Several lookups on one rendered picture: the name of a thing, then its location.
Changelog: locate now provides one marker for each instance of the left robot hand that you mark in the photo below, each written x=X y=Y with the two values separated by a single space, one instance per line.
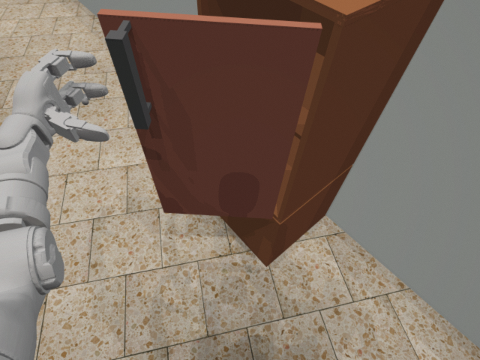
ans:
x=36 y=95

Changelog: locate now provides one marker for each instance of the cupboard door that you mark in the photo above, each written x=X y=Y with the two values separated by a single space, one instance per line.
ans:
x=226 y=94

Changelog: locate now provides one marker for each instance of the robot left forearm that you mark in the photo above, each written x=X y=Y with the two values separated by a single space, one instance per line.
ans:
x=24 y=179

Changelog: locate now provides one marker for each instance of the handle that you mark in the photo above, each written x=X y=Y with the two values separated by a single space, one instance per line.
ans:
x=125 y=66

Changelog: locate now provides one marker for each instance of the left robot upper arm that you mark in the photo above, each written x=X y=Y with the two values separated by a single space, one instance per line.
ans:
x=30 y=266

